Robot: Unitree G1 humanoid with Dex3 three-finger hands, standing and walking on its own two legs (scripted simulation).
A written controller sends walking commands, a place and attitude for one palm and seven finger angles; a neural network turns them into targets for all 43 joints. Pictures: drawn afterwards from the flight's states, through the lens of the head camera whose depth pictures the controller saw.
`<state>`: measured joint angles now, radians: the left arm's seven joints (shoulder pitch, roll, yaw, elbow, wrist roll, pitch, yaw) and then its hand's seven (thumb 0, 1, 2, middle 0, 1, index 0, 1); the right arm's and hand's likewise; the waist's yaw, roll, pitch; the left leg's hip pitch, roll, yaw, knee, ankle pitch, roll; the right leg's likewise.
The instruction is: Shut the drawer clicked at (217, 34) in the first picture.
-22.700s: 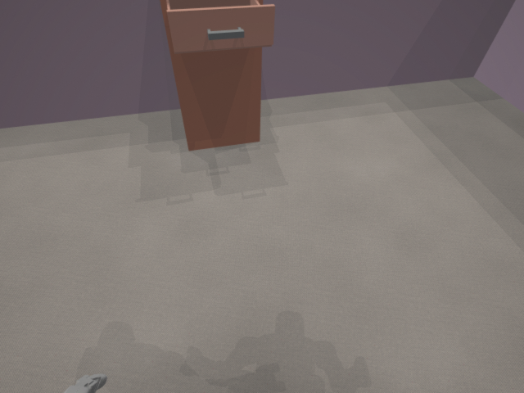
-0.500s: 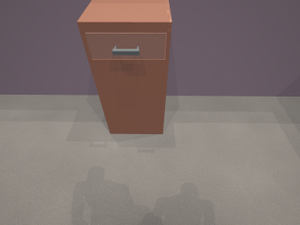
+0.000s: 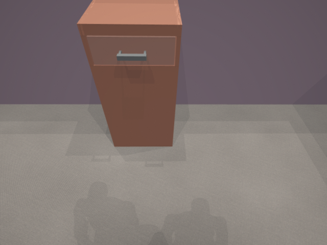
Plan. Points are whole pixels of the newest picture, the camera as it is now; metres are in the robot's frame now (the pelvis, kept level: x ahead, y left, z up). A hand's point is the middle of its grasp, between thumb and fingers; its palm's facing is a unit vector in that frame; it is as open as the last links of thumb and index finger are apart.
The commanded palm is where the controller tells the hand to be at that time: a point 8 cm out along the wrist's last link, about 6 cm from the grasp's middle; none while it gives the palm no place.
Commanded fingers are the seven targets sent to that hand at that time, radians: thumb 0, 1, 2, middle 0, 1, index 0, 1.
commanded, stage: look to check the result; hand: left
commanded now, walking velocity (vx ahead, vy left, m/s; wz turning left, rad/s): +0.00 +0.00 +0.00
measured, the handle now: (132, 54) +0.88 +0.18 +0.00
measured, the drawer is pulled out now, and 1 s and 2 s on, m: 0.00 0.00 0.00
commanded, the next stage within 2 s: stand and wait in 0.62 s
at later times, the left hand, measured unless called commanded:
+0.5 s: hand out of the picture +0.02 +0.19 -0.17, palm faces +0.02 -0.97 -0.23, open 7.4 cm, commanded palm none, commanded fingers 0.00 0.90 0.90 -0.20 -0.30 -0.20 -0.30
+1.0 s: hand out of the picture +0.08 +0.21 -0.16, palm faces +0.00 -0.95 -0.31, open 7.4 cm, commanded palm none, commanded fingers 0.00 0.90 0.90 -0.20 -0.30 -0.20 -0.30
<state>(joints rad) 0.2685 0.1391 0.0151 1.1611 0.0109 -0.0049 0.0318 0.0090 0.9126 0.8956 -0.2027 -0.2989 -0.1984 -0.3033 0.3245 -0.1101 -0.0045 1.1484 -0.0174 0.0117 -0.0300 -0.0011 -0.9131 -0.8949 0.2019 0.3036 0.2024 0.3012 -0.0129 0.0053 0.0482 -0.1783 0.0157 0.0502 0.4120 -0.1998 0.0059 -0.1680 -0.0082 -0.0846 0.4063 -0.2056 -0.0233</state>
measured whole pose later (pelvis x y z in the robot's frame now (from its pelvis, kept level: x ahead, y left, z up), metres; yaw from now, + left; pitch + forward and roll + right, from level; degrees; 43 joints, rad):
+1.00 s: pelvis +0.01 -0.02 +0.00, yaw +0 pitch -2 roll +0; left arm 0.14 0.27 0.03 1.15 0.01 -0.02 0.01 0.01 0.91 0.90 -0.20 -0.30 -0.20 -0.30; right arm 0.17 -0.28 -0.01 1.13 -0.02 0.01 -0.01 0.00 -0.91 -0.89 0.20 0.30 0.20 0.30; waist -0.01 0.02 0.05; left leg -0.12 0.04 0.05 0.33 -0.18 -0.02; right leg -0.11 0.02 -0.09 0.33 -0.19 -0.05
